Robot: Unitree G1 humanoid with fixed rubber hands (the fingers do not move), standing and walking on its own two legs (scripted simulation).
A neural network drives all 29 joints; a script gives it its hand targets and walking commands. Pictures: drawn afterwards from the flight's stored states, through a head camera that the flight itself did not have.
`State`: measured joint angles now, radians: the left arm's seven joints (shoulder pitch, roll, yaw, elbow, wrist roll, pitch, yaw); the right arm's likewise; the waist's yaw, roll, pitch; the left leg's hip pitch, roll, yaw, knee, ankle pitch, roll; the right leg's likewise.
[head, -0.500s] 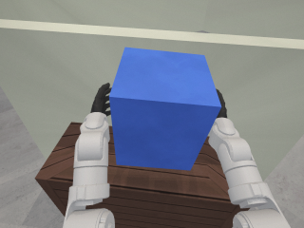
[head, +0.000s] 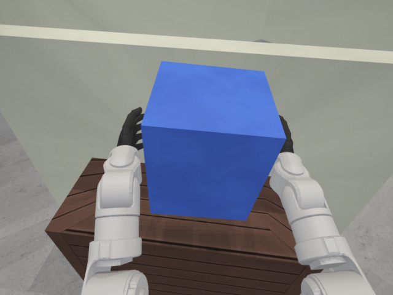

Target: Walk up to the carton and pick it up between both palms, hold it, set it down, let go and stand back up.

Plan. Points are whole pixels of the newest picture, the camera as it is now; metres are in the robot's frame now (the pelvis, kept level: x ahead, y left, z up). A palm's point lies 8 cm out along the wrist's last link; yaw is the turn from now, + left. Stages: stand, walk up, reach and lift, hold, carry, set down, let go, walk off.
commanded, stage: hold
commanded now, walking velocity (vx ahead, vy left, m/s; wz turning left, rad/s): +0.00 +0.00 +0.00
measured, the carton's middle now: (205, 144) +0.38 +0.01 +0.15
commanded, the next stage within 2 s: set down in 1.54 s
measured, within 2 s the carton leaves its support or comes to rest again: neither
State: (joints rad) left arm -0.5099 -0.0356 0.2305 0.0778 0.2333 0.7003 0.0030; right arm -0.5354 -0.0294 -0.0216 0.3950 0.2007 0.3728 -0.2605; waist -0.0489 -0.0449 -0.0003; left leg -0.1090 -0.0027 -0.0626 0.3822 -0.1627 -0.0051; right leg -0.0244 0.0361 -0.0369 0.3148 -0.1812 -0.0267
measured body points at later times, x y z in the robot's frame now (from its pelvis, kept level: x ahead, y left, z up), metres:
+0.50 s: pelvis +0.00 +0.00 +0.00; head -0.04 +0.03 +0.45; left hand +0.36 +0.16 +0.17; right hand +0.36 -0.14 +0.16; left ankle +0.04 +0.12 -0.75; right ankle +0.00 -0.10 -0.75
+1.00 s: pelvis +0.00 +0.00 +0.00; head -0.04 +0.01 +0.45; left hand +0.37 +0.15 +0.18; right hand +0.37 -0.15 +0.16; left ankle +0.04 +0.12 -0.75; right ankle +0.00 -0.10 -0.75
